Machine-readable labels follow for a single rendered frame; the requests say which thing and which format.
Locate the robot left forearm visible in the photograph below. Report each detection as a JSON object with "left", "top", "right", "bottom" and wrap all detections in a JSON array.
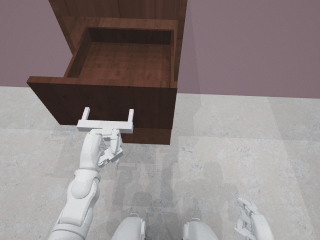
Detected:
[{"left": 48, "top": 168, "right": 101, "bottom": 240}]

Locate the right robot shin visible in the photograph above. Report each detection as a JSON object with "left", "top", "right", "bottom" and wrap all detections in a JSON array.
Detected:
[{"left": 190, "top": 218, "right": 201, "bottom": 222}]

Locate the robot shin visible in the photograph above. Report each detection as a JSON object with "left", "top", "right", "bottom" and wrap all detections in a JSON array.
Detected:
[
  {"left": 129, "top": 213, "right": 139, "bottom": 218},
  {"left": 190, "top": 218, "right": 201, "bottom": 222}
]

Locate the drawer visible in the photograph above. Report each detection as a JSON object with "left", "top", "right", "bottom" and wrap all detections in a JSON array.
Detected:
[{"left": 26, "top": 26, "right": 178, "bottom": 130}]

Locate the handle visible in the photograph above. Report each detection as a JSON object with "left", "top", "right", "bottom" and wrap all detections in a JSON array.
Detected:
[{"left": 77, "top": 107, "right": 134, "bottom": 134}]

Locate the right robot hand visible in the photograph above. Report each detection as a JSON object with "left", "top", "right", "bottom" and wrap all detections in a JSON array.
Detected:
[{"left": 234, "top": 197, "right": 274, "bottom": 240}]

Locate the cabinet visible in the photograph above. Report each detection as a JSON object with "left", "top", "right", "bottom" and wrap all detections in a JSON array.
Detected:
[{"left": 48, "top": 0, "right": 188, "bottom": 145}]

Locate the left robot hand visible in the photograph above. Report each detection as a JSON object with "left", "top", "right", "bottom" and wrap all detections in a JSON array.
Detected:
[{"left": 79, "top": 126, "right": 124, "bottom": 173}]

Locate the left robot shin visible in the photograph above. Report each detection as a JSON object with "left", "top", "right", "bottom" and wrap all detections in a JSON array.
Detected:
[{"left": 129, "top": 213, "right": 139, "bottom": 218}]

